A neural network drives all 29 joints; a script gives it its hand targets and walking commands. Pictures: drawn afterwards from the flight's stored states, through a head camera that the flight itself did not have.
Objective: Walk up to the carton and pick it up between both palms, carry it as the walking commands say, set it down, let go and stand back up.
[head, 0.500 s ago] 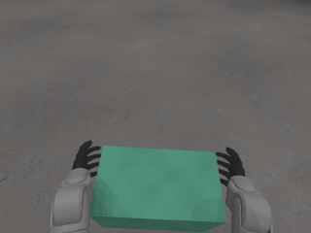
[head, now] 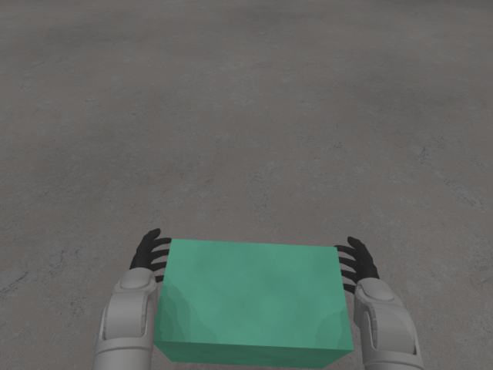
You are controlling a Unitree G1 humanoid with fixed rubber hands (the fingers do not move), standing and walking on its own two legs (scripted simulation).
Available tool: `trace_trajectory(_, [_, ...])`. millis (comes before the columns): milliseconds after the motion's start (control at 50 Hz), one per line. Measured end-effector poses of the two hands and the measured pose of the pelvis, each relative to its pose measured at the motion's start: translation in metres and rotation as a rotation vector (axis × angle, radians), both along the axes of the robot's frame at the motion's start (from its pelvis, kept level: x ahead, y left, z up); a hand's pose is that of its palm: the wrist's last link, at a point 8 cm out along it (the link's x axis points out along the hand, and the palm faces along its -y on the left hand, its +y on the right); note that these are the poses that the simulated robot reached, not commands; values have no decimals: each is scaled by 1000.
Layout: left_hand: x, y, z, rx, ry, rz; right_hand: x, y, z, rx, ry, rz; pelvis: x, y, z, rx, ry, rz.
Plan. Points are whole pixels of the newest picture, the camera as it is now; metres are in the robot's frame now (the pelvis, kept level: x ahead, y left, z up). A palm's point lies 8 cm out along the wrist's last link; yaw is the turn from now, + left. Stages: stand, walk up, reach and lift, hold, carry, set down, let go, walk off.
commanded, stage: hold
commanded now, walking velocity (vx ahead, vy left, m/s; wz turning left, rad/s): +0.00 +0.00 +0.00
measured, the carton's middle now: (250, 307) +0.27 +0.00 -0.06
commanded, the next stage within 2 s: set down in 0.76 s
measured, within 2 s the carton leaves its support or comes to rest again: neither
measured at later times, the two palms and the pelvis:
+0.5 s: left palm (136, 267) +0.28 +0.18 +0.05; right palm (363, 263) +0.29 -0.18 +0.05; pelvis +0.02 -0.02 +0.01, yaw +2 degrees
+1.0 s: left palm (143, 257) +0.30 +0.18 +0.04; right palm (361, 256) +0.31 -0.18 +0.04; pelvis +0.02 -0.02 +0.01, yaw +1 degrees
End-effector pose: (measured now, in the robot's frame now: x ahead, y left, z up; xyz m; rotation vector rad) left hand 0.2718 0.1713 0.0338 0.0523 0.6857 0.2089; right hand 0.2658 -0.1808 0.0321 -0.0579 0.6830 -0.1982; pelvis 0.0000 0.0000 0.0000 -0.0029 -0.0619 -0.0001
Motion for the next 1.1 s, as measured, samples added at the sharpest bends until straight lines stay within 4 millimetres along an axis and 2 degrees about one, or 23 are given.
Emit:
trace_trajectory(80, [-3,4,5,13,-23,23,10,4,4,9,-25,33,6,-1,5,-2,-32,27])
trace_trajectory(200, [8,7,21,26,-60,26,25,6,17,23,-64,45,14,-6,8,-1,-71,36])
trace_trajectory(340, [12,5,24,28,-57,21,30,2,20,36,-63,54,20,-13,11,-1,-88,38])
trace_trajectory(540, [3,6,18,30,-42,15,28,1,17,36,-55,63,21,-20,13,1,-78,39])
trace_trajectory(760, [6,5,19,31,-43,14,31,0,18,37,-61,54,20,-21,13,1,-62,35])
trace_trajectory(880, [23,0,13,-25,-39,-14,37,-7,18,33,-52,19,20,-20,12,0,-47,40])
trace_trajectory(960, [30,3,6,-32,-31,-10,43,-4,16,31,-43,23,22,-18,11,-1,-39,27])
trace_trajectory(1100, [33,11,-12,-32,5,-9,46,2,-3,31,-6,39,26,-11,10,0,-4,27])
